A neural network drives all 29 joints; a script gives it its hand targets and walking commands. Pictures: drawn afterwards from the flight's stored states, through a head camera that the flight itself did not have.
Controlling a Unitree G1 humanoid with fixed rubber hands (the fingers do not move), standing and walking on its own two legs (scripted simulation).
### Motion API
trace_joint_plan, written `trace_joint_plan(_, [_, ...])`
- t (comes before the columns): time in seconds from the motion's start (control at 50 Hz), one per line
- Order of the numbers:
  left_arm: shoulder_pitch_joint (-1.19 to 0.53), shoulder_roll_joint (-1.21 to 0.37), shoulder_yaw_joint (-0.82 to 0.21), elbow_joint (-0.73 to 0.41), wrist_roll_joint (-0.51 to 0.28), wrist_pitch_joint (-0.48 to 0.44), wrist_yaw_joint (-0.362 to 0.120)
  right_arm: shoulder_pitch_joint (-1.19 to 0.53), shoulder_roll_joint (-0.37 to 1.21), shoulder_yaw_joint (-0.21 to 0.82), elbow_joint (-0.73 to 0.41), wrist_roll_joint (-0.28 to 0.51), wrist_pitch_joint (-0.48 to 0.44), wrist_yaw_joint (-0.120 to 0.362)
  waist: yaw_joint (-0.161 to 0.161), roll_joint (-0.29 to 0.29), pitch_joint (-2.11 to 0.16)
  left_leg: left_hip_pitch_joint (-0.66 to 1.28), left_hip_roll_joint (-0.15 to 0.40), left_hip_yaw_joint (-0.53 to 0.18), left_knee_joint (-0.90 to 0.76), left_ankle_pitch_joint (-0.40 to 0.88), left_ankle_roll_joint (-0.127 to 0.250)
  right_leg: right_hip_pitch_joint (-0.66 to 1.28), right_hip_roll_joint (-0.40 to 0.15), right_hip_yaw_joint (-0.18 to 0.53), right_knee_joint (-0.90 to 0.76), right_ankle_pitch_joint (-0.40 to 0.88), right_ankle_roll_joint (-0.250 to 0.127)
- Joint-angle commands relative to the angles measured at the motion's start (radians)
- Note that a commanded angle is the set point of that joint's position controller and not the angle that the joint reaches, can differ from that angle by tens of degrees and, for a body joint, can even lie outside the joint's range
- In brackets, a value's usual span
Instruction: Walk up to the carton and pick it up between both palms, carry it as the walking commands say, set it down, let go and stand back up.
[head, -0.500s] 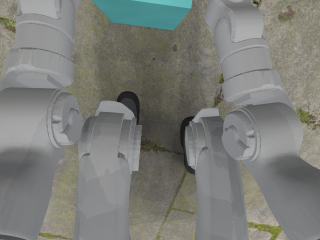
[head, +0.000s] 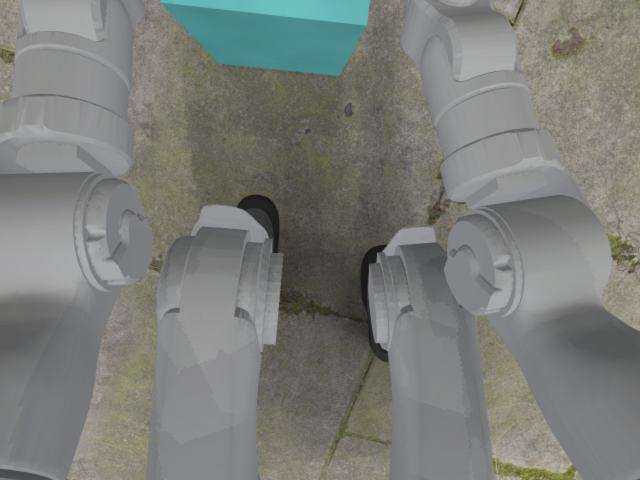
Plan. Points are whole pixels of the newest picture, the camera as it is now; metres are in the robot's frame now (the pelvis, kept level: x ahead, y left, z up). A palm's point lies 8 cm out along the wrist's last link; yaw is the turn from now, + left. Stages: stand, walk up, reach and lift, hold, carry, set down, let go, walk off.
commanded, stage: set down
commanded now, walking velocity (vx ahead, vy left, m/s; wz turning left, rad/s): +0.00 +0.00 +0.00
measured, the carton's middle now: out of the picture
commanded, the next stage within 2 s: none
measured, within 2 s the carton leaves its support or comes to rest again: rests again in 0.16 s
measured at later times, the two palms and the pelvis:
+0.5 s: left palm out of the picture +0.53 +0.25 -0.17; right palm out of the picture +0.55 -0.02 -0.18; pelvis +0.00 +0.00 +0.00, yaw +0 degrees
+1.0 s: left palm out of the picture +0.53 +0.25 -0.18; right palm out of the picture +0.55 -0.02 -0.19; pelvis +0.00 +0.00 -0.01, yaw +0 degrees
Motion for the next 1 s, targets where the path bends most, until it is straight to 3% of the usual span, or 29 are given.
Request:
trace_joint_plan(0.0, [-0.547,-0.945,-0.233,-0.133,-0.096,-0.044,-0.258,-0.69,0.939,0.31,-0.182,0.081,-0.069,0.269,0.087,-0.053,-1.222,0.797,-0.092,0.067,-0.056,0.376,0.045,0.227,0.004,-0.048,-0.204,0.274,-0.029])
trace_joint_plan(0.06, [-0.501,-0.943,-0.208,-0.097,-0.075,-0.045,-0.254,-0.702,0.919,0.315,-0.205,0.084,-0.075,0.273,0.118,-0.041,-1.213,0.818,-0.091,0.06,-0.062,0.391,0.055,0.21,0.005,-0.045,-0.196,0.264,-0.032])
trace_joint_plan(0.1, [-0.507,-0.948,-0.215,-0.098,-0.082,-0.045,-0.259,-0.717,0.893,0.312,-0.22,0.075,-0.08,0.271,0.094,-0.056,-1.205,0.791,-0.09,0.057,-0.063,0.372,0.053,0.215,0.004,-0.049,-0.196,0.261,-0.031])
trace_joint_plan(0.12, [-0.495,-0.938,-0.212,-0.104,-0.074,-0.051,-0.257,-0.71,0.878,0.32,-0.211,0.077,-0.082,0.272,0.104,-0.065,-1.193,0.786,-0.09,0.056,-0.054,0.379,0.054,0.186,0.004,-0.048,-0.187,0.257,-0.03])
trace_joint_plan(0.14, [-0.536,-0.914,-0.222,-0.126,-0.082,-0.051,-0.258,-0.679,0.884,0.307,-0.201,0.066,-0.079,0.27,0.082,-0.057,-1.18,0.79,-0.088,0.052,-0.055,0.377,0.055,0.204,0.002,-0.044,-0.193,0.263,-0.035])
trace_joint_plan(0.16, [-0.518,-0.919,-0.222,-0.12,-0.08,-0.053,-0.26,-0.675,0.882,0.308,-0.198,0.069,-0.08,0.275,0.095,-0.039,-1.172,0.768,-0.09,0.059,-0.053,0.36,0.053,0.19,0.004,-0.036,-0.192,0.254,-0.035])
trace_joint_plan(0.18, [-0.51,-0.916,-0.212,-0.103,-0.073,-0.049,-0.26,-0.657,0.853,0.293,-0.173,0.054,-0.075,0.271,0.074,-0.042,-1.153,0.776,-0.086,0.059,-0.061,0.334,0.048,0.183,0.001,-0.042,-0.197,0.223,-0.036])
trace_joint_plan(0.2, [-0.502,-0.901,-0.207,-0.092,-0.064,-0.052,-0.261,-0.663,0.861,0.297,-0.168,0.054,-0.077,0.275,0.092,-0.057,-1.148,0.765,-0.085,0.054,-0.065,0.318,0.052,0.174,0.001,-0.047,-0.195,0.207,-0.038])
trace_joint_plan(0.24, [-0.513,-0.898,-0.198,-0.087,-0.058,-0.05,-0.264,-0.641,0.855,0.274,-0.154,0.034,-0.075,0.276,0.081,-0.073,-1.097,0.711,-0.086,0.049,-0.075,0.276,0.049,0.19,-0.002,-0.048,-0.191,0.197,-0.041])
trace_joint_plan(0.28, [-0.488,-0.899,-0.189,-0.083,-0.049,-0.049,-0.265,-0.658,0.839,0.284,-0.161,0.043,-0.073,0.28,0.097,-0.054,-1.071,0.719,-0.082,0.058,-0.072,0.284,0.051,0.168,0.001,-0.039,-0.199,0.188,-0.04])
trace_joint_plan(0.34, [-0.476,-0.87,-0.169,-0.056,-0.032,-0.045,-0.273,-0.644,0.821,0.269,-0.145,0.021,-0.068,0.283,0.087,-0.091,-1.013,0.65,-0.083,0.055,-0.066,0.227,0.051,0.182,-0.01,-0.031,-0.204,0.166,-0.038])
trace_joint_plan(0.44, [-0.454,-0.842,-0.165,-0.029,-0.028,-0.043,-0.277,-0.639,0.79,0.258,-0.141,0.023,-0.072,0.284,0.093,-0.059,-0.986,0.654,-0.075,0.056,-0.076,0.199,0.05,0.185,-0.01,-0.037,-0.196,0.151,-0.041])
trace_joint_plan(0.46, [-0.464,-0.827,-0.159,-0.042,-0.029,-0.051,-0.274,-0.623,0.794,0.268,-0.123,0.022,-0.07,0.285,0.102,-0.103,-0.978,0.635,-0.077,0.054,-0.07,0.197,0.051,0.175,-0.011,-0.042,-0.191,0.152,-0.036])
trace_joint_plan(0.48, [-0.463,-0.829,-0.158,-0.045,-0.028,-0.05,-0.274,-0.628,0.778,0.266,-0.135,0.023,-0.074,0.285,0.103,-0.071,-0.983,0.645,-0.078,0.063,-0.066,0.2,0.05,0.183,-0.011,-0.029,-0.2,0.148,-0.041])
trace_joint_plan(0.5, [-0.454,-0.818,-0.156,-0.034,-0.028,-0.048,-0.277,-0.619,0.782,0.265,-0.123,0.029,-0.068,0.285,0.095,-0.088,-0.975,0.65,-0.074,0.055,-0.069,0.194,0.055,0.191,-0.015,-0.037,-0.198,0.147,-0.037])
trace_joint_plan(0.52, [-0.459,-0.805,-0.152,-0.038,-0.014,-0.048,-0.278,-0.611,0.79,0.262,-0.105,0.022,-0.066,0.286,0.111,-0.073,-0.942,0.616,-0.077,0.067,-0.067,0.173,0.051,0.182,-0.01,-0.027,-0.204,0.141,-0.035])
trace_joint_plan(0.54, [-0.448,-0.811,-0.149,-0.019,-0.018,-0.046,-0.281,-0.604,0.78,0.259,-0.108,0.016,-0.068,0.286,0.086,-0.083,-0.935,0.621,-0.074,0.059,-0.064,0.17,0.051,0.19,-0.013,-0.025,-0.211,0.141,-0.038])
trace_joint_plan(0.56, [-0.451,-0.801,-0.142,-0.018,-0.018,-0.049,-0.283,-0.585,0.777,0.258,-0.094,0.012,-0.066,0.286,0.093,-0.097,-0.929,0.604,-0.075,0.062,-0.059,0.164,0.052,0.185,-0.015,-0.026,-0.208,0.137,-0.036])
trace_joint_plan(0.58, [-0.43,-0.816,-0.149,-0.009,-0.016,-0.044,-0.284,-0.587,0.755,0.249,-0.086,0.011,-0.067,0.285,0.083,-0.062,-0.923,0.607,-0.074,0.065,-0.071,0.14,0.049,0.189,-0.015,-0.028,-0.203,0.116,-0.043])
trace_joint_plan(0.66, [-0.438,-0.799,-0.135,-0.028,-0.016,-0.052,-0.283,-0.592,0.765,0.253,-0.101,0.021,-0.074,0.284,0.096,-0.089,-0.902,0.595,-0.079,0.061,-0.064,0.173,0.054,0.195,-0.012,-0.025,-0.2,0.155,-0.036])
trace_joint_plan(0.7, [-0.441,-0.786,-0.146,-0.022,-0.012,-0.052,-0.283,-0.587,0.745,0.246,-0.099,0.015,-0.076,0.285,0.083,-0.069,-0.879,0.611,-0.072,0.057,-0.065,0.173,0.052,0.179,-0.011,-0.031,-0.191,0.151,-0.036])
trace_joint_plan(0.72, [-0.446,-0.78,-0.143,-0.033,-0.02,-0.057,-0.281,-0.618,0.748,0.268,-0.123,0.028,-0.078,0.284,0.097,-0.085,-0.893,0.611,-0.074,0.052,-0.061,0.185,0.056,0.186,-0.015,-0.026,-0.187,0.159,-0.036])
trace_joint_plan(0.74, [-0.423,-0.797,-0.139,-0.018,-0.015,-0.056,-0.283,-0.603,0.736,0.262,-0.115,0.025,-0.082,0.284,0.095,-0.062,-0.895,0.613,-0.075,0.06,-0.055,0.185,0.05,0.186,-0.015,-0.021,-0.192,0.159,-0.036])
trace_joint_plan(0.76, [-0.445,-0.786,-0.133,-0.026,-0.021,-0.058,-0.283,-0.592,0.724,0.258,-0.093,0.015,-0.078,0.279,0.078,-0.083,-0.89,0.61,-0.073,0.055,-0.046,0.184,0.051,0.174,-0.015,-0.019,-0.195,0.151,-0.039])
trace_joint_plan(0.78, [-0.431,-0.774,-0.128,-0.016,-0.009,-0.06,-0.282,-0.595,0.728,0.254,-0.102,0.017,-0.082,0.279,0.09,-0.064,-0.885,0.597,-0.074,0.061,-0.052,0.169,0.051,0.186,-0.015,-0.019,-0.192,0.148,-0.038])
trace_joint_plan(0.8, [-0.433,-0.767,-0.119,-0.011,-0.011,-0.058,-0.282,-0.579,0.724,0.246,-0.094,0.006,-0.08,0.28,0.082,-0.092,-0.871,0.597,-0.07,0.056,-0.056,0.162,0.051,0.19,-0.018,-0.023,-0.198,0.145,-0.035])
trace_joint_plan(0.86, [-0.446,-0.755,-0.12,-0.015,-0.008,-0.061,-0.281,-0.582,0.702,0.231,-0.087,-0.003,-0.08,0.281,0.066,-0.073,-0.858,0.617,-0.071,0.048,-0.06,0.17,0.05,0.16,-0.018,-0.028,-0.189,0.142,-0.034])
trace_joint_plan(0.88, [-0.442,-0.74,-0.098,-0.016,0.0,-0.062,-0.28,-0.58,0.694,0.229,-0.093,0.002,-0.082,0.281,0.082,-0.083,-0.849,0.59,-0.07,0.052,-0.054,0.161,0.049,0.174,-0.022,-0.018,-0.197,0.141,-0.035])
trace_joint_plan(0.98, [-0.424,-0.728,-0.093,-0.007,0.012,-0.072,-0.273,-0.602,0.686,0.239,-0.106,0.006,-0.091,0.276,0.087,-0.073,-0.856,0.612,-0.069,0.052,-0.048,0.186,0.051,0.177,-0.016,-0.021,-0.186,0.164,-0.027])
